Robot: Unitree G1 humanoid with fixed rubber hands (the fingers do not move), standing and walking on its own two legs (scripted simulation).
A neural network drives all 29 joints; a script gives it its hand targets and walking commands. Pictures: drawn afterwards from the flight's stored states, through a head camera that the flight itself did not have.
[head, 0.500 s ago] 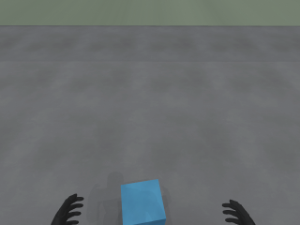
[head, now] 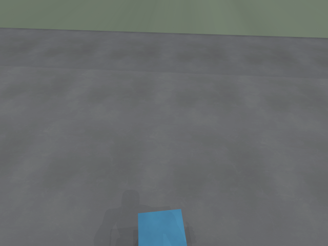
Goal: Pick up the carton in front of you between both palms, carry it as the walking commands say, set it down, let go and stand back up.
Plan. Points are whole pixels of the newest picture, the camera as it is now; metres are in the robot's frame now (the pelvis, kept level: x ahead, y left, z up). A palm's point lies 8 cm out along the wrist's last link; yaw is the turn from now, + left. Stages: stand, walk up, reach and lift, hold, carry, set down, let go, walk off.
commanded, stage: stand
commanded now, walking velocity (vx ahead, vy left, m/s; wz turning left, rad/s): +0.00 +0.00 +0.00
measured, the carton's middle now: (161, 241) +0.32 +0.02 -0.64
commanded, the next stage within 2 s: none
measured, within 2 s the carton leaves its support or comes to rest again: neither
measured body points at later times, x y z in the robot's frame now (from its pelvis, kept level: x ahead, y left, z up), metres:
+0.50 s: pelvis -0.01 +0.00 +0.01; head -0.01 +0.01 +0.46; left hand -0.02 +0.25 -0.14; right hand +0.01 -0.25 -0.13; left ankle -0.06 +0.11 -0.73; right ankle -0.07 -0.12 -0.73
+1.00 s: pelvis -0.03 +0.00 +0.01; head -0.04 +0.00 +0.46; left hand -0.08 +0.22 -0.15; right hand -0.05 -0.23 -0.14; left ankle -0.06 +0.11 -0.73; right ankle -0.07 -0.12 -0.73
